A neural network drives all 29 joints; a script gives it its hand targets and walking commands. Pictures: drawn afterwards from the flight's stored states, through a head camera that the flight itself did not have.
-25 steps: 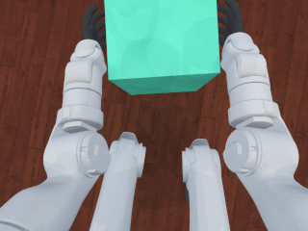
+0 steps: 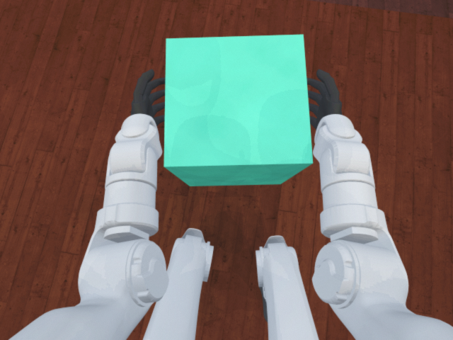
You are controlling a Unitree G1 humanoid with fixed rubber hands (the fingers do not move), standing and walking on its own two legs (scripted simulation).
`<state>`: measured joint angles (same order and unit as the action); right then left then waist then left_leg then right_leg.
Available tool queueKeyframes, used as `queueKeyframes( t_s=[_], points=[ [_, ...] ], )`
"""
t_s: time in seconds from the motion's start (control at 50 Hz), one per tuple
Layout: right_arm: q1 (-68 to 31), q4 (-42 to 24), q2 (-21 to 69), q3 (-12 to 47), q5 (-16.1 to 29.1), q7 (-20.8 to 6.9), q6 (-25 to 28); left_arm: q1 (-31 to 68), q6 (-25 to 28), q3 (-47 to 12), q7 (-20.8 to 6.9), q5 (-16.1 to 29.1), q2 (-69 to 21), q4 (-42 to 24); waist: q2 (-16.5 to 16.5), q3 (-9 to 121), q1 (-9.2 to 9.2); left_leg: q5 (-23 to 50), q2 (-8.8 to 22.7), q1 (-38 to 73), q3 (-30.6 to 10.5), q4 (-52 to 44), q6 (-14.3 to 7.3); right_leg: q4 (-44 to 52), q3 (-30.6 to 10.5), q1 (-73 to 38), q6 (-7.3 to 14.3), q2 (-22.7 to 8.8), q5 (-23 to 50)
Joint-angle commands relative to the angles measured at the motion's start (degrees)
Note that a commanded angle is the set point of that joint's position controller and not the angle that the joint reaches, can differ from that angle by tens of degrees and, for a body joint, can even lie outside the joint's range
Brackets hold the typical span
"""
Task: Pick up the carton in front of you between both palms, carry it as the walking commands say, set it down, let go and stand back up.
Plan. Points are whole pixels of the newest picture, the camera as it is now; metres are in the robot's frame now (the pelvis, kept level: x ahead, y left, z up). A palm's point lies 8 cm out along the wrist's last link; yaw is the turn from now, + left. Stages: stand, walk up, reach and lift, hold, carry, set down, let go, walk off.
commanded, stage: reach and lift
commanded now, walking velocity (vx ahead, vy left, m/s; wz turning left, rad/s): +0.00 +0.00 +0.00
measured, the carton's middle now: (234, 126) +0.49 +0.02 -0.12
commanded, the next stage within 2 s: hold in 2.00 s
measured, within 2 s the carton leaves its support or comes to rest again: neither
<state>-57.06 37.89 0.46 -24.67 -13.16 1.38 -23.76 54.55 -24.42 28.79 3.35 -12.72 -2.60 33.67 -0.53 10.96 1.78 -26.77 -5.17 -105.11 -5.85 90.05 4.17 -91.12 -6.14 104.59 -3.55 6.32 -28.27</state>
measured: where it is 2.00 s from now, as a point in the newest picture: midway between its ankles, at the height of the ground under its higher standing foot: (229, 296)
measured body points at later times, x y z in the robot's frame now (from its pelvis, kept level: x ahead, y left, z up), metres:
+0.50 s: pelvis +0.05 +0.00 +0.14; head +0.18 +0.00 +0.57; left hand +0.43 +0.16 +0.10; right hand +0.44 -0.14 +0.10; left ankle +0.10 +0.14 -0.51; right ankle +0.09 -0.13 -0.51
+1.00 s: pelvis +0.09 +0.00 +0.23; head +0.07 +0.01 +0.68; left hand +0.39 +0.16 +0.24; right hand +0.39 -0.15 +0.24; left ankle +0.10 +0.14 -0.51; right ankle +0.09 -0.13 -0.51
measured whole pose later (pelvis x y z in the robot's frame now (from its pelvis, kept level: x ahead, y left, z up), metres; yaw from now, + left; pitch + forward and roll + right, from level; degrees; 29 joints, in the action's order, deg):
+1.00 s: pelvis +0.09 +0.00 +0.23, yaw +0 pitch +2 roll +0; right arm -14.7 22.2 8.6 -14.4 -14.1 0.6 -31.3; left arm 15.1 -31.6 15.2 1.5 -14.4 -8.7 22.2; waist -0.2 5.6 -0.1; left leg -12.8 -2.3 -15.8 -8.0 26.9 1.2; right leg -27.1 -8.4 15.0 -1.1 2.3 -13.8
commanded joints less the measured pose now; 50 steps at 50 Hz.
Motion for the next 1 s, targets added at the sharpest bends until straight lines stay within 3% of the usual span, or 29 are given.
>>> queueKeyframes(
  t_s=[0.0,0.32,0.6,0.82,0.9,0.98],
  points=[
    [-33.3,3.15,63.61,30.32,10.21,-14.71,1.15,35.93,0.74,-34.26,-16.63,10.98,-61.88,4.44,-1.34,54.51,0.61,13.17,-4.46,36.8,10.18,-11.48,-1.58,13.03,9.47,-33.18,1.6,3.9,12.39],
    [-15.67,1.52,66.27,32.1,8.12,-14.11,3.51,17.86,3.14,-36.16,-16.35,8.21,-64.3,4.4,-0.1,41.73,-0.25,14.77,-3.67,54.43,6.36,-28.78,-2.48,30.32,5.39,-51.2,2.35,2.71,15.0],
    [1.8,-3.79,66.47,37.7,8.33,-14.05,2.58,0.04,2.74,-41.08,-16.22,7.81,-63.93,0.3,0.21,29.1,-1.06,23.44,-2.03,75.27,3.0,-46.22,-3.09,47.62,2.33,-72.19,2.73,0.88,24.23],
    [13.18,-11.01,64.8,42.42,9.9,-14.5,-2.12,-11.17,-1.99,-46.44,-16.42,9.59,-62.91,-6.46,0.66,16.31,-1.41,29.24,-0.92,91.77,1.82,-60.56,-2.97,61.85,1.56,-89.41,2.5,-0.21,30.18],
    [16.06,-14.53,64.2,43.66,10.64,-14.72,-5.47,-13.44,-5.3,-47.98,-16.61,10.32,-62.68,-9.9,0.73,10.87,-2.07,28.38,-0.62,96.5,1.94,-65.09,-2.84,66.41,1.8,-93.65,2.58,-0.42,29.2],
    [16.82,-14.89,63.31,41.48,9.8,-15.19,-8.49,-14.24,-8.15,-45.63,-17.03,9.42,-61.43,-9.87,0.66,3.7,-1.93,23.34,-0.51,97.51,2.18,-68.09,-3.11,69.32,2.21,-94.72,2.97,-0.57,24.22]
  ],
)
